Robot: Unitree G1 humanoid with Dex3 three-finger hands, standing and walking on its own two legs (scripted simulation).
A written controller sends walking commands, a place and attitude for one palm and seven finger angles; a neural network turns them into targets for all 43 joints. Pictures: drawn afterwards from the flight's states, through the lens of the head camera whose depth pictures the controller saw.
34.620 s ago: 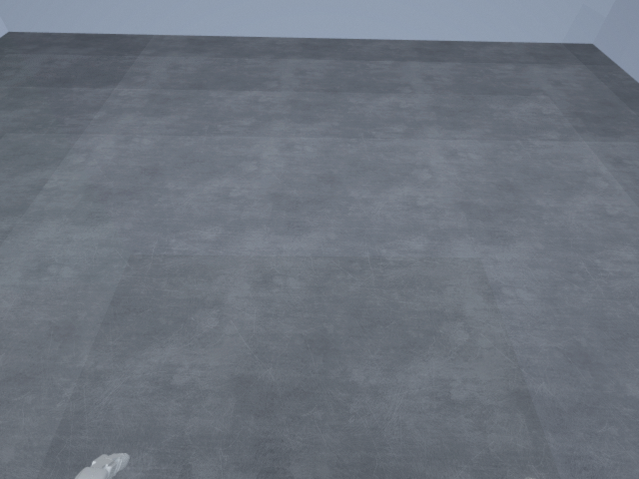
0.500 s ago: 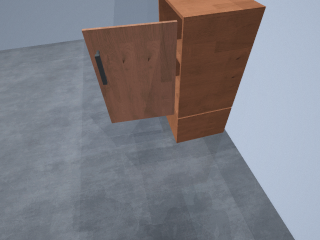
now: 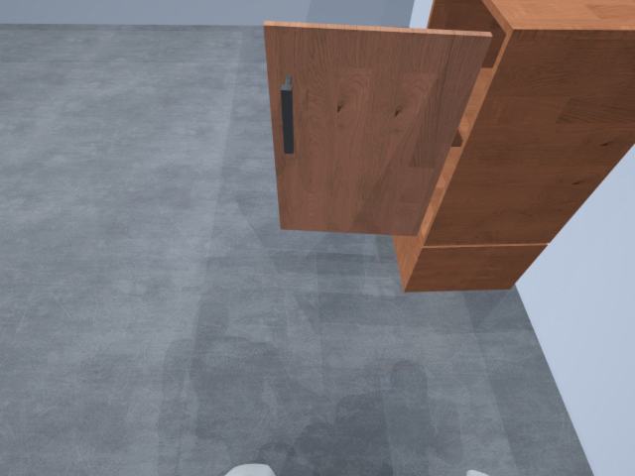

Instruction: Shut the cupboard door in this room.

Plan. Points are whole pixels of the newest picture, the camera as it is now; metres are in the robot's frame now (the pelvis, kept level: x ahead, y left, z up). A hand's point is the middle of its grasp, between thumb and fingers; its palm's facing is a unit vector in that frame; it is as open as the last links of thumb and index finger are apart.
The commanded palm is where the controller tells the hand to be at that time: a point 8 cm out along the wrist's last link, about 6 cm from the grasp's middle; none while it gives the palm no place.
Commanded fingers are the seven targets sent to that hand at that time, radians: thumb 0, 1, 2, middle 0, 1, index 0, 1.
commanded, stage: take the last steps up to it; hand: left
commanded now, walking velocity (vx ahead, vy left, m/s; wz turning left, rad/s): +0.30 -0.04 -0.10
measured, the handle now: (288, 115) +0.77 +0.17 -0.02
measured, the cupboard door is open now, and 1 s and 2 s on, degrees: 85 85 85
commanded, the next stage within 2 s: come to a stop and stand still in 0.38 s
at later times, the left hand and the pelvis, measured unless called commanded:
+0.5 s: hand (257, 348) +0.31 +0.14 -0.15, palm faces -0.05 -0.97 -0.25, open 7.4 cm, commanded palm none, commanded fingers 0.00 0.90 0.90 -0.20 -0.30 -0.20 -0.30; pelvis +0.18 -0.04 +0.00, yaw -3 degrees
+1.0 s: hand (227, 376) +0.27 +0.19 -0.17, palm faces +0.03 -0.98 -0.20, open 7.4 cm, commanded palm none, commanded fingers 0.00 0.90 0.90 -0.20 -0.30 -0.20 -0.30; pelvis +0.22 -0.01 +0.01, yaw -3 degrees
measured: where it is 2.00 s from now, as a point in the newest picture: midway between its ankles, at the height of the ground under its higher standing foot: outside the picture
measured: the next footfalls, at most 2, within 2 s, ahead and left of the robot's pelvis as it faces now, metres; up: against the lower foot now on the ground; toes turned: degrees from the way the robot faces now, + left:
right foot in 0.42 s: +0.30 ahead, -0.14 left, +0.00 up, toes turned -11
left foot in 0.88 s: +0.28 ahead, +0.09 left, +0.00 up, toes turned +1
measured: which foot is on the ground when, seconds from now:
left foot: down 0.00-0.42, up 0.44-0.86, down 0.88-1.00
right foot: up 0.00-0.40, down 0.42-0.88, up 0.90-1.00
